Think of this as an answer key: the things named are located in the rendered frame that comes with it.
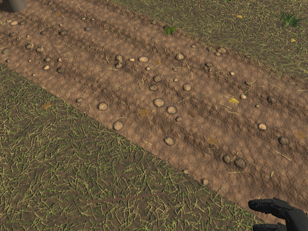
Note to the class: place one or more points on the robot right hand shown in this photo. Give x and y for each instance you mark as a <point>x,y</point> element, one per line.
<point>296,219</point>

